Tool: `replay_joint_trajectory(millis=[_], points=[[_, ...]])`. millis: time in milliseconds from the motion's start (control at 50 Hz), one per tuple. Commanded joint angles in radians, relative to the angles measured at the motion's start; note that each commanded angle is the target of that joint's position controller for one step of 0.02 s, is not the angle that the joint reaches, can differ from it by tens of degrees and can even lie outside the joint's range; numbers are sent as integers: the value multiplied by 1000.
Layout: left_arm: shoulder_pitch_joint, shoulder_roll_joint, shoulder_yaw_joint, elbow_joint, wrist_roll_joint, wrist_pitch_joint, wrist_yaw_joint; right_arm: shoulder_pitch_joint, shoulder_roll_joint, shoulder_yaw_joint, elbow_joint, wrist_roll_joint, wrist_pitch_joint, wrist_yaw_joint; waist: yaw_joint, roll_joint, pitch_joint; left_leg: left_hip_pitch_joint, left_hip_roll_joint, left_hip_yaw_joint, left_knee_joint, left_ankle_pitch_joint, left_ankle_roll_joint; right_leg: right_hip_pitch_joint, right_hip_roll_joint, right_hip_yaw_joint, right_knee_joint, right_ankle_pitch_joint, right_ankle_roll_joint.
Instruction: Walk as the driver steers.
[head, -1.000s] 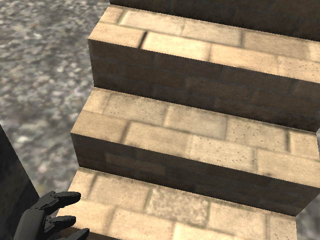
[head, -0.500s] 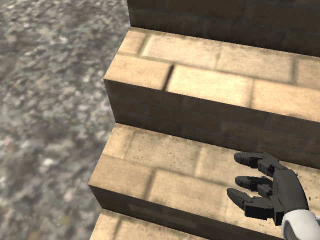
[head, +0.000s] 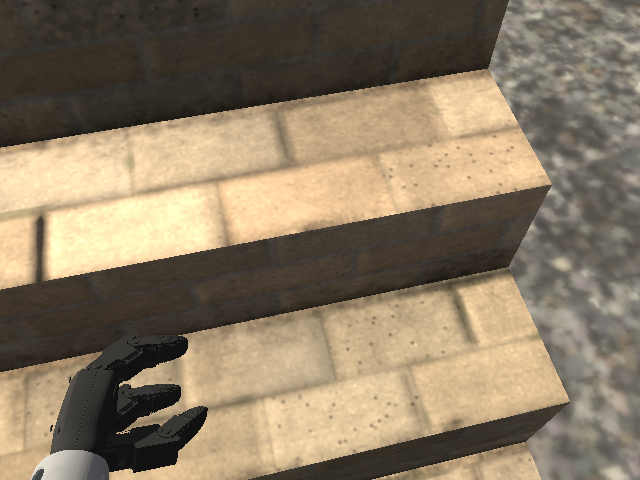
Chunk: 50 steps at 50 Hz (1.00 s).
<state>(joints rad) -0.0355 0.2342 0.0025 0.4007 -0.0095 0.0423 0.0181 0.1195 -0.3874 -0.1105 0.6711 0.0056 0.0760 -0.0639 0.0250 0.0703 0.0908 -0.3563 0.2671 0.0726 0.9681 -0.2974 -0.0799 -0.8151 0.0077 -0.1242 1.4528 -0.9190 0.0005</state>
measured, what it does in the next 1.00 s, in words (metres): steps to the left, turning left: left foot 0.17 m lower, then right foot 0.04 m lower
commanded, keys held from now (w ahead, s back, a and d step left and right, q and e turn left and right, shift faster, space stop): shift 0.06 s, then w+shift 0.12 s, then w+q+shift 0.74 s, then w+shift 0.08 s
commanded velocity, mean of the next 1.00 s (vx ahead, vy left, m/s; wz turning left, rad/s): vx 0.68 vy -0.03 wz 0.44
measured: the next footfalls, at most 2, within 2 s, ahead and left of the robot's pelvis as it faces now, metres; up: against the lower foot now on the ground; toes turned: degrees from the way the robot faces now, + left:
left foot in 0.32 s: -0.05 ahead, +0.16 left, -0.17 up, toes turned -23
right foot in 0.52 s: -0.04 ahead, -0.14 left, -0.20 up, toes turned -4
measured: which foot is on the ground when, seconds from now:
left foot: up 0.00-0.30, down 0.32-0.48, up 0.50-0.96, down 0.98-1.00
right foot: down 0.00-0.24, up 0.26-0.50, down 0.52-1.00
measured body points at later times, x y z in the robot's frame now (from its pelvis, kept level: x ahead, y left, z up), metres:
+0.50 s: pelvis -0.03 -0.01 +0.01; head +0.01 +0.01 +0.45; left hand +0.35 -0.08 +0.16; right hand -0.26 -0.05 -0.09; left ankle -0.07 +0.16 -0.73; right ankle -0.05 -0.13 -0.69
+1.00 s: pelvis -0.05 +0.13 -0.06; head -0.08 +0.19 +0.39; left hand -0.09 +0.38 -0.22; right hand +0.27 +0.02 -0.05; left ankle -0.08 +0.27 -0.56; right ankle -0.07 -0.14 -0.77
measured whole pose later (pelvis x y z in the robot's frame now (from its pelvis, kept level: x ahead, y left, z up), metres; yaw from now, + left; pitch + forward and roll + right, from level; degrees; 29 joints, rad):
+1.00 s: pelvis -0.05 +0.13 -0.06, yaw +28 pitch +1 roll -2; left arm 0.24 0.29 -0.01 0.88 0.01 -0.03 0.02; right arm 0.03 -0.23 -0.02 0.48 0.00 0.06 -0.04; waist -0.03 -0.12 -0.01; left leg -0.99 0.15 -0.05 1.84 -0.74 -0.01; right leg 0.04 -0.32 -0.40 0.45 -0.27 0.13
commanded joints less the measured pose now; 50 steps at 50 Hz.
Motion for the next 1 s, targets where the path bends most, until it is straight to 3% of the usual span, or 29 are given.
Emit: replay_joint_trajectory(millis=[20,40,80,120,180,220,280,320,340,360,380,400,420,440,460,480,520,540,560,580,600,640,720,780,860,940,960,980,1000], points=[[210,228,92,24,41,-15,27,14,22,50,-104,20,-84,50,55,-446,-634,-509,-244,-168,1043,-393,23,786,-284,670,-602,1235,-196],[168,146,67,60,15,-28,11,132,18,41,-64,29,-82,55,-27,-346,-504,-432,-250,-93,1008,-404,30,631,-196,450,-537,1230,-74],[-44,94,64,56,4,-48,-7,347,33,31,-10,23,-65,36,-193,-145,-285,-295,-337,86,1004,-273,-12,366,-159,324,-552,959,-31],[-163,32,43,47,6,-88,-22,506,23,7,30,39,-32,7,-283,-186,-173,-132,-375,73,1134,-176,-11,111,-187,335,-541,731,-50],[-269,-6,33,-3,-8,-129,-29,596,42,22,-4,19,-43,-18,-363,-195,-62,-135,-241,-175,760,-227,85,2,-216,401,-420,617,-47],[-437,-55,3,-46,17,-127,-34,748,152,51,108,-12,-48,4,-436,-125,-60,61,-229,-64,164,140,126,-61,-152,149,-343,561,2],[-633,-247,-89,-146,40,-130,-64,933,306,85,269,-36,-84,42,-469,8,48,157,-172,-140,-544,646,215,-129,16,-104,272,279,33],[-600,-428,-146,-192,-15,-143,-73,819,385,139,377,-67,-155,105,-252,133,23,169,-127,-22,-695,1045,218,-191,86,-185,1018,77,-18],[-562,-407,-130,-213,3,-162,-67,797,365,167,387,-95,-194,136,-158,58,-68,305,-117,-186,-437,1429,195,-393,104,-131,1294,76,-17],[10,-217,-108,-232,-29,-112,-22,354,-89,16,187,37,-251,52,184,507,41,-67,181,-1306,-712,229,400,-297,-199,560,652,412,-40],[-473,27,-53,-244,9,-112,-19,389,78,49,166,48,-225,-9,-138,52,23,-151,144,-1222,-755,-44,388,-187,-193,517,460,499,-14],[-789,-40,-47,-365,11,-124,-20,567,272,93,236,12,-189,-20,-262,-116,-46,-155,14,-1068,-720,162,314,34,-86,425,247,496,57],[-776,-164,-64,-295,60,-121,-16,704,329,103,272,16,-163,14,-310,-228,-207,-19,-214,-652,-737,605,192,343,78,79,36,413,125],[-679,-179,-36,-246,67,-150,-2,775,303,65,317,55,-159,35,-300,-172,-260,45,-254,-552,-665,964,166,567,81,63,-241,468,126],[-474,-204,-17,-171,10,-129,7,537,203,33,260,92,-142,26,-114,34,-286,-4,-283,-538,-625,1133,154,850,107,55,-718,516,114],[-325,-104,33,-91,-19,-116,-3,456,185,19,214,104,-121,16,-61,74,-252,-19,-332,-570,-304,973,124,976,12,216,-1149,957,63],[-263,-65,50,107,-55,-73,-11,483,225,8,141,87,-91,15,-134,-273,-102,-437,-440,-345,374,-509,41,1092,-185,205,-1359,1590,53],[-261,-63,30,167,-18,-72,5,540,240,-4,103,60,-107,22,-203,-348,-70,-691,-427,-273,909,-606,91,1034,-308,102,-1037,2123,58],[-223,-42,49,205,1,-77,-9,729,219,-11,109,67,-105,41,-258,-371,-309,-681,-345,-317,1156,-670,76,1074,-613,149,-810,2458,-124],[-329,-25,58,227,16,-65,-35,804,241,5,119,54,-102,64,-297,-236,-406,-694,-264,-266,1258,-622,60,1097,-605,94,-844,2239,-188],[-369,40,92,224,19,-83,-57,785,253,20,100,79,-85,30,-301,-268,-559,-624,-97,-248,1249,-523,36,1127,-661,256,-1020,1549,-261],[-314,-43,77,290,-22,-69,-52,533,304,42,95,47,-44,6,-203,-101,-233,-708,-131,-179,1226,-361,13,875,-473,161,-1157,886,-188],[-138,54,67,424,36,-85,-13,267,303,52,-29,-8,-54,-22,-141,-126,-87,-655,-153,-138,1077,-15,50,652,-352,-22,-1111,877,-100],[-2,58,58,472,17,-100,12,198,260,57,-104,-6,-27,-42,-89,-206,-146,-834,-118,-203,1247,-213,59,857,-506,115,-1204,687,-144],[165,76,53,550,25,-94,39,-18,268,101,-245,-4,3,-6,-71,-203,-40,-1050,-77,-237,1303,-392,79,953,-545,55,-1235,727,-88],[171,284,80,484,51,-100,38,-53,221,134,-305,14,18,27,-120,-196,24,-985,-17,-246,1167,-387,80,866,-547,-112,-1292,846,-38],[-39,265,73,414,-31,-58,46,93,140,124,-231,-36,11,45,-215,-288,-62,-657,-30,-193,595,-352,85,791,-316,-294,-1225,823,16],[-35,236,67,337,4,-39,33,194,-11,44,-163,-14,-11,37,-231,-132,-139,-81,-199,18,277,-34,101,469,-196,-318,-1028,999,-33],[82,236,54,291,2,-25,28,323,-101,-26,-122,27,-45,31,-279,-81,-246,318,-289,-54,38,136,198,328,-177,-252,-720,1204,-37]])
